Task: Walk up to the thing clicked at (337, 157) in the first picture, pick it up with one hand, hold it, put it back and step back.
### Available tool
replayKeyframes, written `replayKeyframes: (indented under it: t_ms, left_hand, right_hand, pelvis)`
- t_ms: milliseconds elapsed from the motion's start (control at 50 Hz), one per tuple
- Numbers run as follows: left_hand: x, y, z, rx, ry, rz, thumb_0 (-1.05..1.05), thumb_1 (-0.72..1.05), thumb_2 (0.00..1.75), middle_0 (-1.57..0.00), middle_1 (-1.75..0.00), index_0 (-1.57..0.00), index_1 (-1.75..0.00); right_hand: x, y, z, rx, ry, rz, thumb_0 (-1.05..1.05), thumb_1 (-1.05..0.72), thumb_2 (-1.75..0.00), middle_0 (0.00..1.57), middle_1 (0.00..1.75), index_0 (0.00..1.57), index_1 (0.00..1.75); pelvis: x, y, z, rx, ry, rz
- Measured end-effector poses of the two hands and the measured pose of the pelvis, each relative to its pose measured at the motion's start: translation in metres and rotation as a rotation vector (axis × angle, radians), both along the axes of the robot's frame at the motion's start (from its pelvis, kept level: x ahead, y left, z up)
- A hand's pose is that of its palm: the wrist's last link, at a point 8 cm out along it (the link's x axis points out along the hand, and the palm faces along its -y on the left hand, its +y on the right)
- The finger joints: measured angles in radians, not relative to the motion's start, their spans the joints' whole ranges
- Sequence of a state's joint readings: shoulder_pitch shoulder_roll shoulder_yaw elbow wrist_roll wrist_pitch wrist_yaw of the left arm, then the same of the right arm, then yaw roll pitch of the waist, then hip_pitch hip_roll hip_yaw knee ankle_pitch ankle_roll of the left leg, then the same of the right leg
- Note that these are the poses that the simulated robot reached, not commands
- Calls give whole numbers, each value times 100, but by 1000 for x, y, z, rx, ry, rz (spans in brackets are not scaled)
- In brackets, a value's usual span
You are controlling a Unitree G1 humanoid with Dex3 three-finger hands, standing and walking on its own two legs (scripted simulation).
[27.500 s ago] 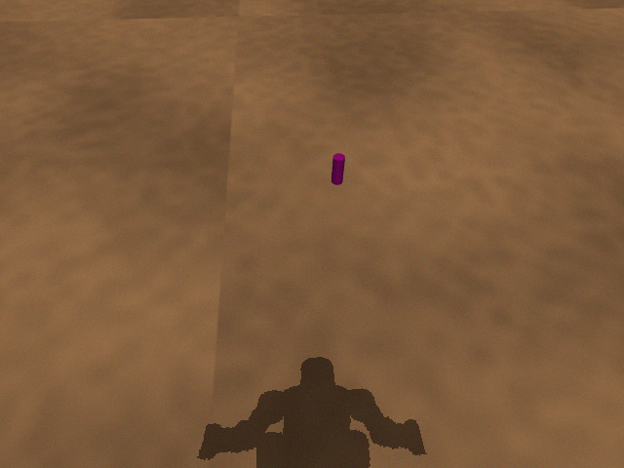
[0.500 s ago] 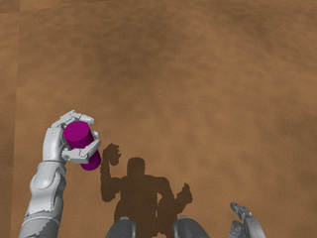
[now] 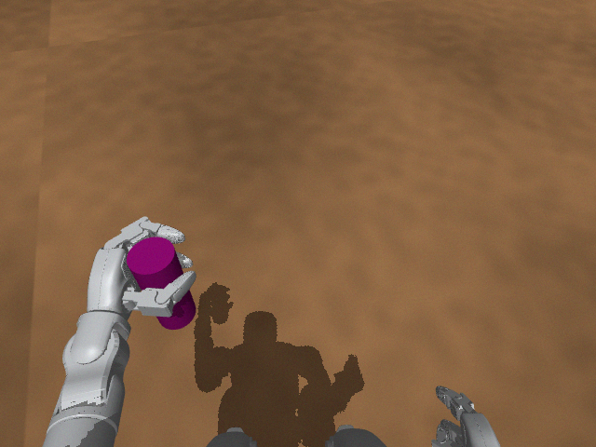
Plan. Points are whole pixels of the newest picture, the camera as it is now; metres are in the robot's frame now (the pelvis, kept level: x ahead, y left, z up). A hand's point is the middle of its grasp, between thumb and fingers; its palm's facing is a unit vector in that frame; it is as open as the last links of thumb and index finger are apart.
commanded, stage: hold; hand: left
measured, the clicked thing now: (165, 287) +0.33 +0.18 +0.01
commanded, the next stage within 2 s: none
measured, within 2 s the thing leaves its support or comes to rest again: neither
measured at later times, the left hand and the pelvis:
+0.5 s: hand (161, 272) +0.32 +0.17 +0.06, palm faces -0.01 -1.00 -0.01, open 7.9 cm; pelvis +0.00 +0.00 +0.01, yaw +0 degrees
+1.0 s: hand (157, 273) +0.32 +0.17 +0.06, palm faces +0.00 -1.00 -0.01, open 7.9 cm; pelvis +0.00 +0.00 +0.01, yaw +0 degrees
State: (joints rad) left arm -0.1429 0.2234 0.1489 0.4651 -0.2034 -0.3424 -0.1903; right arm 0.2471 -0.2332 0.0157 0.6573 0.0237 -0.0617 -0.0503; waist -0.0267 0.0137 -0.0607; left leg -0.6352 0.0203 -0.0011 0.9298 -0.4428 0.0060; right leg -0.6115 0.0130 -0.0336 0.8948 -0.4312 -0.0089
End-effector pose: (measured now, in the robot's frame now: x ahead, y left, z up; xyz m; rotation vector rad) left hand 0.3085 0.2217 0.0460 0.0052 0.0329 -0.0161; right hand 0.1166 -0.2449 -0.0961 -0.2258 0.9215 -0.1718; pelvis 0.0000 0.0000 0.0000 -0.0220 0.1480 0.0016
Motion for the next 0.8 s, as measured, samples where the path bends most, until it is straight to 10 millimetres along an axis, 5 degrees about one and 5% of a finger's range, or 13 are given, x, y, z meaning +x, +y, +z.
replayKeyframes:
  t_ms: [800]
  left_hand:
    - [-12,0,15,-2,-11,10,1,-9,107,-85,-107,-83,-103]
  right_hand:
    - [-1,5,13,17,-22,11,1,-90,-89,20,30,20,30]
  pelvis:
    - [-4,2,12,4,-54,1]
